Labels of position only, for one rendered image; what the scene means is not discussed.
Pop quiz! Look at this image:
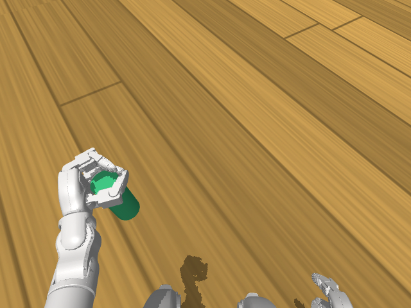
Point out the left robot hand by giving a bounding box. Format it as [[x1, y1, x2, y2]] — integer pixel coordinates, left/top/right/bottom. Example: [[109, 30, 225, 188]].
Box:
[[58, 148, 129, 217]]

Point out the right robot hand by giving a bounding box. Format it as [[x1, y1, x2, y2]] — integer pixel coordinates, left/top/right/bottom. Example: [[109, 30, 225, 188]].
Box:
[[311, 273, 354, 308]]

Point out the can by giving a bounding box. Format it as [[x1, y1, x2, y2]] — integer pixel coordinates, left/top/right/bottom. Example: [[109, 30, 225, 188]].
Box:
[[90, 170, 140, 221]]

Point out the left robot arm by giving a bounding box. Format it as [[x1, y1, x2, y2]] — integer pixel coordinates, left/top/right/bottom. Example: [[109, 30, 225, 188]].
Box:
[[44, 211, 101, 308]]

